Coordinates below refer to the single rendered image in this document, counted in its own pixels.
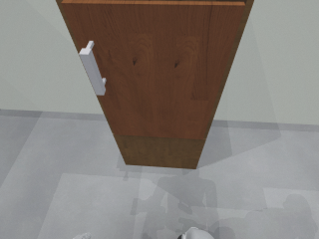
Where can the cupboard door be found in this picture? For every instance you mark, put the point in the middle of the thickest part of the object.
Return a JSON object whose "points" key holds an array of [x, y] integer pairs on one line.
{"points": [[163, 61]]}

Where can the robot right thigh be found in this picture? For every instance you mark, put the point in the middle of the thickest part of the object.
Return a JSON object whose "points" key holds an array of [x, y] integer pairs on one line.
{"points": [[196, 234]]}

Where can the handle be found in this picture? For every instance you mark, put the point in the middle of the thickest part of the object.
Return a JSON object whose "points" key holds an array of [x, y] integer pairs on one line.
{"points": [[91, 67]]}

